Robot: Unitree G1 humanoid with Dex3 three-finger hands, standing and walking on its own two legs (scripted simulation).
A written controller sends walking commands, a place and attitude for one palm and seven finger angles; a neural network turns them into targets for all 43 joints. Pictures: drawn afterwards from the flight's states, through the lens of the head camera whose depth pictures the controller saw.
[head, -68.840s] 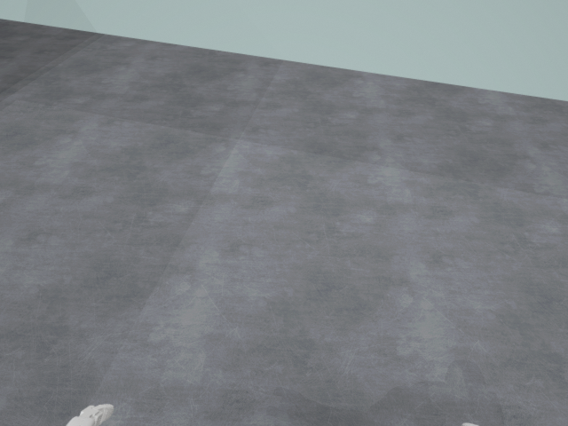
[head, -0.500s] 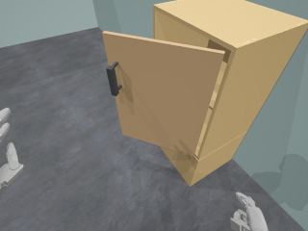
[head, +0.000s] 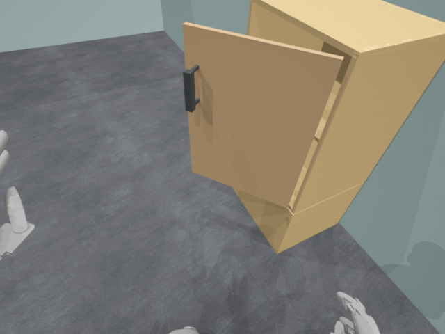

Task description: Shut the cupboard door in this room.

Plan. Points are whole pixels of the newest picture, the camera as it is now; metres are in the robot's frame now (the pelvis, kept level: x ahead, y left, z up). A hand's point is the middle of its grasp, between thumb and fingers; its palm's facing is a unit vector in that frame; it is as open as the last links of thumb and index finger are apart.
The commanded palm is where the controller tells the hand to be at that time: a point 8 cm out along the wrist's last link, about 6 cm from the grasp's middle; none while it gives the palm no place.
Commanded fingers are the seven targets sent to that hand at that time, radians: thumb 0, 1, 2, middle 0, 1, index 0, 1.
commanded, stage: step back with the hand held close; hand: left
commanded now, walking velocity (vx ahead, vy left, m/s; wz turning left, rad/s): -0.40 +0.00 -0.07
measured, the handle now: (193, 88) +0.77 +0.15 +0.04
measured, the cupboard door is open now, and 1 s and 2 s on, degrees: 38 38 38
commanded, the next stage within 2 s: stop stepping back and stand still in 0.34 s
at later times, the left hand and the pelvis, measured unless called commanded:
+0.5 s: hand out of the picture +0.08 +0.29 +0.18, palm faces +0.46 -0.81 -0.36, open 7.4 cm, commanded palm +0.00 +0.32 +0.19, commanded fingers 0.00 0.90 0.90 -0.20 -0.30 -0.20 -0.30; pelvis -0.15 +0.02 +0.00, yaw -2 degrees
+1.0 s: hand out of the picture -0.03 +0.28 +0.16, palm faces +0.27 -0.87 -0.41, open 7.4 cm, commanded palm -0.11 +0.33 +0.19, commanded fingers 0.00 0.90 0.90 -0.20 -0.30 -0.20 -0.30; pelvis -0.29 +0.06 +0.01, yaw -8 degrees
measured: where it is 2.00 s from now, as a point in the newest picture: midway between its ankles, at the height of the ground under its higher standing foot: outside the picture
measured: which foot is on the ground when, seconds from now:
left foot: down 0.00-0.24, up 0.26-0.34, down 0.36-0.60, up 0.62-0.82, down 0.84-1.00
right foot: down 0.00-0.04, up 0.06-0.20, down 0.22-0.40, up 0.42-0.58, down 0.60-0.82, up 0.84-1.00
